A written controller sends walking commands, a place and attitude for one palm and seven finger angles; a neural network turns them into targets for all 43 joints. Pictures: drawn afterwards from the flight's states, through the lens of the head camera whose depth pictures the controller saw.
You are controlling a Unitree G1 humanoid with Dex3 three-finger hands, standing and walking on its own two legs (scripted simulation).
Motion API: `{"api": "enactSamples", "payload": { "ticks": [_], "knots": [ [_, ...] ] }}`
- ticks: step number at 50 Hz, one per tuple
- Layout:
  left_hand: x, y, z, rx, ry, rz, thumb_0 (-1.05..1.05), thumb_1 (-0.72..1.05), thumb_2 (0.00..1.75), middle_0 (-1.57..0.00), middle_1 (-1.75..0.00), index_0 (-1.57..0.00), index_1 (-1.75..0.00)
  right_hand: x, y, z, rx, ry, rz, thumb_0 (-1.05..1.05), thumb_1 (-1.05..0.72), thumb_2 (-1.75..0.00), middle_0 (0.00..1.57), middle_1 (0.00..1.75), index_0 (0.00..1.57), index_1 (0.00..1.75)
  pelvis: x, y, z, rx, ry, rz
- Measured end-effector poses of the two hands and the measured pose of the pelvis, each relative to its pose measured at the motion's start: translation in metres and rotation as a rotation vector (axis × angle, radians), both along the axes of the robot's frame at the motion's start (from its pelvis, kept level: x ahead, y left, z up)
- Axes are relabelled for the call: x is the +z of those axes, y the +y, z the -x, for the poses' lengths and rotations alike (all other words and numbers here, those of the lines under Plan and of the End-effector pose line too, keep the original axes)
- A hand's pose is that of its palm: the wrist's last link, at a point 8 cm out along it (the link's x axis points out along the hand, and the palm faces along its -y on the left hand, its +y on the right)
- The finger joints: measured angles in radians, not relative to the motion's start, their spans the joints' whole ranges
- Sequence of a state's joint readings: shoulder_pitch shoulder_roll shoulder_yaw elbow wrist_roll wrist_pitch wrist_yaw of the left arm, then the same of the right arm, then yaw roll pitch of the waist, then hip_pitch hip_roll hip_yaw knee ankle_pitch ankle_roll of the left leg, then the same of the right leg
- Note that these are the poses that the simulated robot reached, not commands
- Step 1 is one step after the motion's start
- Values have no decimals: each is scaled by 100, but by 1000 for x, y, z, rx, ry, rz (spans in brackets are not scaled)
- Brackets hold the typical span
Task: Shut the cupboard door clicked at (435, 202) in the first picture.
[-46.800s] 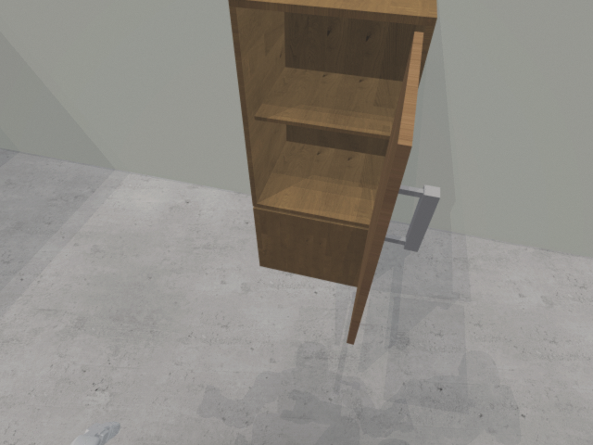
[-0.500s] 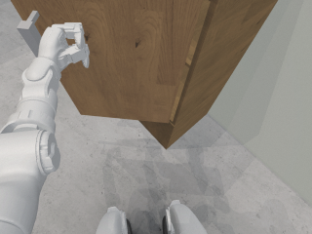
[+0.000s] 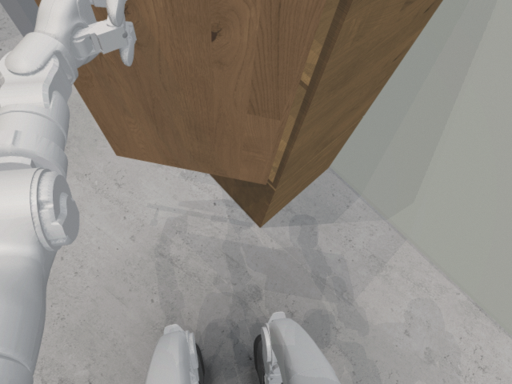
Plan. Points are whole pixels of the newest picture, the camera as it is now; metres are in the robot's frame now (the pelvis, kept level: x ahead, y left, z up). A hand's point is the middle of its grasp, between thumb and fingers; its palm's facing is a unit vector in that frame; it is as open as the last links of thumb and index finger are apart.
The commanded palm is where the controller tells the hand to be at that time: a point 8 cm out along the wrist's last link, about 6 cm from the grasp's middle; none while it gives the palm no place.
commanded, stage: push the door shut along its arc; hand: left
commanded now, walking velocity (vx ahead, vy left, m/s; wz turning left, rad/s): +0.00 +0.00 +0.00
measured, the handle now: (41, 16) +0.62 +0.21 +0.13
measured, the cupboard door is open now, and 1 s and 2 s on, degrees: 38 29 29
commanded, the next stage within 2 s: pull the fist back off the door in 0.04 s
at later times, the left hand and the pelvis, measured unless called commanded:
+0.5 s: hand (150, 29) +0.59 +0.07 +0.12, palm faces +0.06 -1.00 -0.04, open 3.1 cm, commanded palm +0.56 +0.11 +0.13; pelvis +0.02 +0.01 +0.01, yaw -1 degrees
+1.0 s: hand (146, 77) +0.49 +0.08 +0.14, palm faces +0.05 -1.00 -0.01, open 3.2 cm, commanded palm +0.47 +0.12 +0.13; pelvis +0.03 -0.01 +0.04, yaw +1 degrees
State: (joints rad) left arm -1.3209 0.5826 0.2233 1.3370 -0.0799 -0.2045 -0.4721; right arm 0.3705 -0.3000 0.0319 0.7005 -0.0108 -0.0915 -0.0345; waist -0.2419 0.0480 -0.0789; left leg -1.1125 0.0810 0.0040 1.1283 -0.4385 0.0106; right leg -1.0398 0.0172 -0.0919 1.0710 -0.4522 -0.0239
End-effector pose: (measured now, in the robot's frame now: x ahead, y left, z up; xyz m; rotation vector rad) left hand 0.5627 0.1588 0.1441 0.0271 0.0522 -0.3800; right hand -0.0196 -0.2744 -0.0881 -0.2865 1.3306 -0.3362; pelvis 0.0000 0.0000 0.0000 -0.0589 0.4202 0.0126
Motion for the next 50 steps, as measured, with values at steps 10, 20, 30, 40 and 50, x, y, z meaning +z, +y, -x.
{"api": "enactSamples", "payload": {
  "ticks": [10,20,30,40,50],
  "knots": [
    [-1,-9,-15,55,12,62,4,94,96,-130,-150,-130,-150,-5,13,12,-7,31,-13,1,-91,-90,20,30,20,30,-6,6,1,1,33,11],
    [-18,-20,-12,498,-56,-12,3,89,91,-130,-150,-130,-150,-8,48,24,14,79,-180,1,-91,-90,20,30,20,30,-3,7,-8,-7,51,-2],
    [-12,-34,0,451,-8,28,2,90,90,-130,-150,-130,-149,9,46,19,-56,84,-199,1,-91,-90,20,30,20,30,22,4,-26,-25,-9,-21],
    [-14,-20,46,448,-31,-6,2,90,90,-130,-150,-130,-150,20,15,-33,15,1,-174,1,-91,-90,20,30,20,30,38,-5,-38,-14,-92,-38],
    [-8,-30,91,424,-160,29,2,90,90,-130,-150,-130,-150,21,-5,-104,102,-185,-127,1,-91,-90,20,30,20,30,38,-10,-34,3,-141,-45]
  ]
}}
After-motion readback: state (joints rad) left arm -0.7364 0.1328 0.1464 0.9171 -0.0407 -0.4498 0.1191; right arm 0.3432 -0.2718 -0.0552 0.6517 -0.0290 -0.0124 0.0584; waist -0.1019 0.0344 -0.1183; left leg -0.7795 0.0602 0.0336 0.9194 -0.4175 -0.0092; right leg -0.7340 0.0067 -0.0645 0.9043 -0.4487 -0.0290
